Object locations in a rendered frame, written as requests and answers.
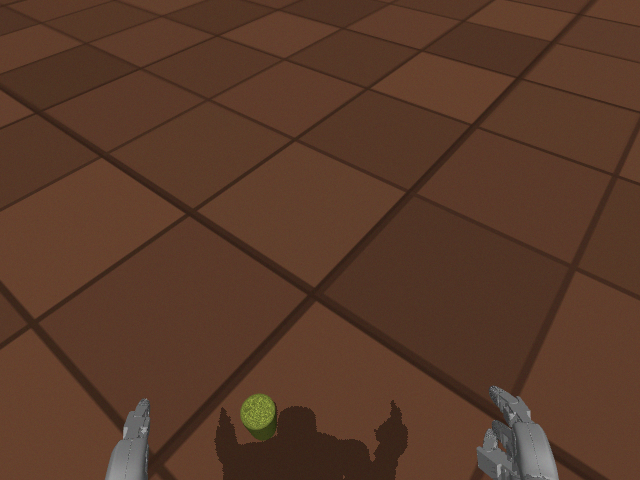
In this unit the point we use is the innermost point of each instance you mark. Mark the left robot hand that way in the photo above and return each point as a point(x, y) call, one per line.
point(129, 458)

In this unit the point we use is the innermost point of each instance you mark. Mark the right robot hand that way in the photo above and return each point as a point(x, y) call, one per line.
point(528, 452)

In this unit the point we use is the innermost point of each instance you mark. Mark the cup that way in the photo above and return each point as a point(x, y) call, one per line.
point(258, 414)

